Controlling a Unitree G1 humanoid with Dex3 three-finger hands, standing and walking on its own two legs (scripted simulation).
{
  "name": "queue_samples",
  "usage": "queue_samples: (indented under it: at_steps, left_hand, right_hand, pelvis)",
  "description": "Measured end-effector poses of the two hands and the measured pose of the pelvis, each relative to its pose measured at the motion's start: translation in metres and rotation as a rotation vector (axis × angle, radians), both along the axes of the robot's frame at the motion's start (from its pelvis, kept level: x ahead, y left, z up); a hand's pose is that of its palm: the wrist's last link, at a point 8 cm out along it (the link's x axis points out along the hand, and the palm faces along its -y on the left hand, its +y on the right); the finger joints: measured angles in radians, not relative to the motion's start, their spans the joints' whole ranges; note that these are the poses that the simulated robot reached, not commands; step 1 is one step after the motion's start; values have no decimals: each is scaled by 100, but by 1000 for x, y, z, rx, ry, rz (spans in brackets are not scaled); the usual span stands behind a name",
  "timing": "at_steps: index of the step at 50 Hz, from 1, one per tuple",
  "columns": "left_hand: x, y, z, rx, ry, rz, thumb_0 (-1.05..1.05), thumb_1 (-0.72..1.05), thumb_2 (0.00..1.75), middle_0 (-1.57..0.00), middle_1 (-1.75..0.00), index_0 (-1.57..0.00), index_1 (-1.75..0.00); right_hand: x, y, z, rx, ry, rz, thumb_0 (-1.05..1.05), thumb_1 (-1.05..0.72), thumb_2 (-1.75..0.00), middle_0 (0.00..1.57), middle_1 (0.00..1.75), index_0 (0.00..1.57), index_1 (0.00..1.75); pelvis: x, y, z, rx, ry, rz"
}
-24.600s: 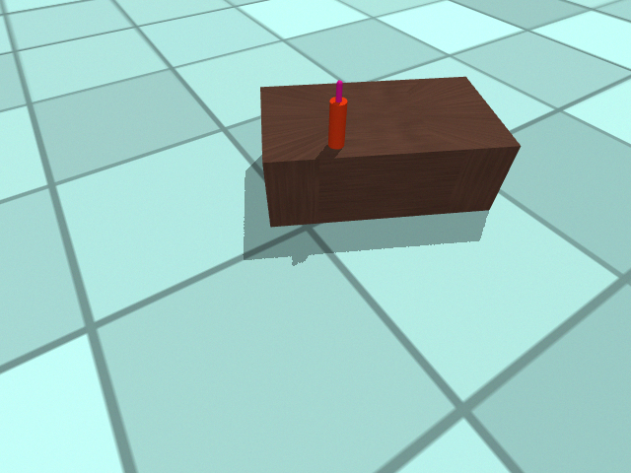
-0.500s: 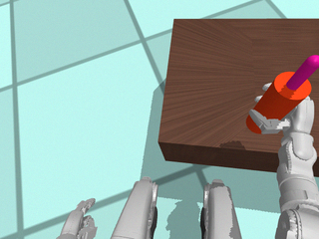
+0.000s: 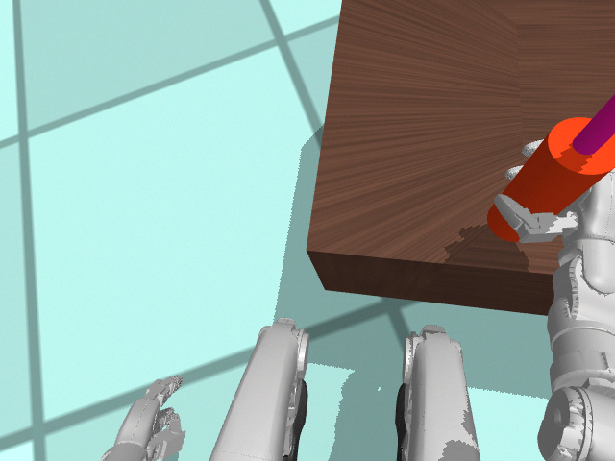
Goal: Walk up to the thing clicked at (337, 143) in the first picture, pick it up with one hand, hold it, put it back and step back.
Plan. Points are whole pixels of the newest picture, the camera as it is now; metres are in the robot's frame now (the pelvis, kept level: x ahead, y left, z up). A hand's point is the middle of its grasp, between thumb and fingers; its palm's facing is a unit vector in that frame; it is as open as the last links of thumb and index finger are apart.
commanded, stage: lower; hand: right
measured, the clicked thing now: (556, 174) +0.45 -0.23 +0.02
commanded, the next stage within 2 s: loosen in 0.38 s
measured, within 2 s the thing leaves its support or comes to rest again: rests again in 1.50 s
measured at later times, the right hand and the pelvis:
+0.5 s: hand (523, 205) +0.45 -0.23 -0.07, palm faces +0.16 +0.99 +0.00, open 8.9 cm; pelvis -0.02 +0.00 -0.06, yaw +1 degrees
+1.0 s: hand (527, 191) +0.46 -0.23 -0.06, palm faces +0.16 +0.99 +0.00, open 12.4 cm; pelvis -0.02 +0.01 -0.06, yaw +1 degrees
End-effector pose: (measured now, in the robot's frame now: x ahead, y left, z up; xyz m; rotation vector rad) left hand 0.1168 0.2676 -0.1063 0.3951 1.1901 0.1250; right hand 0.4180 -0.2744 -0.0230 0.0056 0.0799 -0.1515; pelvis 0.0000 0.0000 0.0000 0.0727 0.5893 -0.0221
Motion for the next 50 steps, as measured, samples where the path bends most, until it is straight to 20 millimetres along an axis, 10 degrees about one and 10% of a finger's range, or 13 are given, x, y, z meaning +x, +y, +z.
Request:
queue_samples:
  at_steps: [30, 50]
  left_hand:
    - [-26, 8, -73, -7, 56, 14, 1, 93, 87, -20, -30, -21, -28]
    - [-28, 14, -70, 0, 48, 38, 1, 95, 87, -20, -31, -22, -28]
  right_hand:
    - [4, -4, -44, -14, -35, -9, 0, 31, -111, 78, 101, 83, 101]
    - [16, -5, -32, -9, -56, -8, -1, 48, -34, 79, 58, 80, 58]
  pelvis:
    - [-20, 5, -66, -7, 6, 10]
    - [-18, 7, -64, -3, 18, 20]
